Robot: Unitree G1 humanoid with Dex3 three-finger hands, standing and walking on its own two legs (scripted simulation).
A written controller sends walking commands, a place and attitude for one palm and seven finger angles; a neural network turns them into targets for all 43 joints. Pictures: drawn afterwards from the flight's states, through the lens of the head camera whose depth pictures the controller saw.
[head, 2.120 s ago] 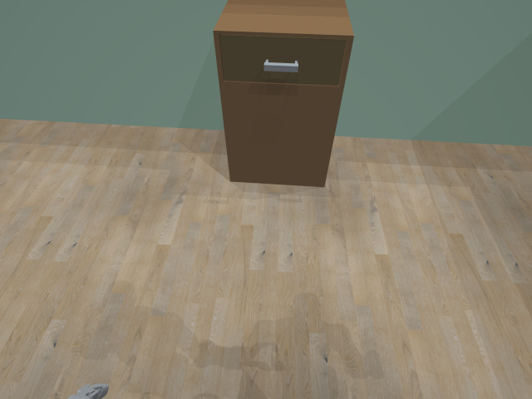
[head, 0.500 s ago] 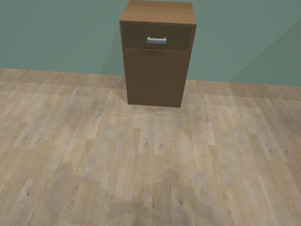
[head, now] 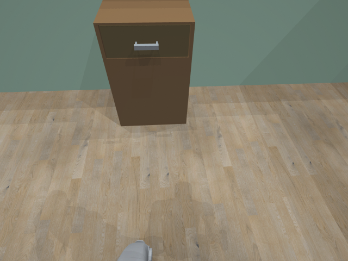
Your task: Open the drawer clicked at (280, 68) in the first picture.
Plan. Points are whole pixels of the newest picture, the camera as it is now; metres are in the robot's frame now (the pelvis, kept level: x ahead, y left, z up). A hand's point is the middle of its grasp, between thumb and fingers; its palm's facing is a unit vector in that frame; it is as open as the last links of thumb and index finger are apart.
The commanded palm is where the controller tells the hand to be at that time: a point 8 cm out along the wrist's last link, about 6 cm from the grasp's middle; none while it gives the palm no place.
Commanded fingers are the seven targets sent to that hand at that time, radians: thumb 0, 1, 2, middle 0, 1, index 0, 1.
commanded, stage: walk to a spot facing it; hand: left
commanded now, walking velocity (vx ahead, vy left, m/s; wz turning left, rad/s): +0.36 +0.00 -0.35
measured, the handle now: (146, 45) +1.12 +0.25 -0.09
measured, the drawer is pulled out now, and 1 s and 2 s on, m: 0.00 0.00 0.00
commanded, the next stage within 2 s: turn to face it in 0.64 s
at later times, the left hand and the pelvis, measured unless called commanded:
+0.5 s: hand (118, 181) +0.36 +0.21 -0.15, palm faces -0.24 -0.95 -0.21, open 7.4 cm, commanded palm none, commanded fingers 0.00 0.90 0.90 -0.20 -0.30 -0.20 -0.30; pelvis +0.19 +0.05 +0.00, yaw -16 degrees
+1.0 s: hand (154, 150) +0.51 +0.13 -0.18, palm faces -0.35 -0.92 -0.18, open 7.3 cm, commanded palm none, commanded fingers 0.00 0.90 0.90 -0.20 -0.30 -0.20 -0.30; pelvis +0.37 -0.02 -0.01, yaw -22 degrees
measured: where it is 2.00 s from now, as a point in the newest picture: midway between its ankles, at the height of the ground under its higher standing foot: (187, 238)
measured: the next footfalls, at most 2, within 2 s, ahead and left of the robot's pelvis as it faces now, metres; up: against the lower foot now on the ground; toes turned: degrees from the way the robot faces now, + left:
left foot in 0.14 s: +0.21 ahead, +0.15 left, +0.00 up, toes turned +4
right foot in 0.64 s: +0.33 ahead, -0.14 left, +0.00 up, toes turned -29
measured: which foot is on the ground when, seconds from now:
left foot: up 0.00-0.12, down 0.14-0.66, up 0.68-0.98, down 1.00-1.00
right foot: down 0.00-0.14, up 0.16-0.62, down 0.64-1.00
